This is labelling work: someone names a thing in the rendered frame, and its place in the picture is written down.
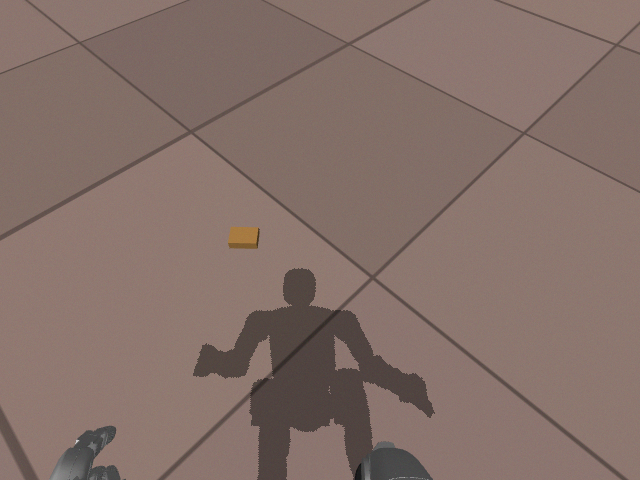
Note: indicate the small box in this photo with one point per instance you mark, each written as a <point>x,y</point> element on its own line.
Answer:
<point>244,237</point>

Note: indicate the left robot hand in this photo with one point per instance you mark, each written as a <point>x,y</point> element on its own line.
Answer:
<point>76,463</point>

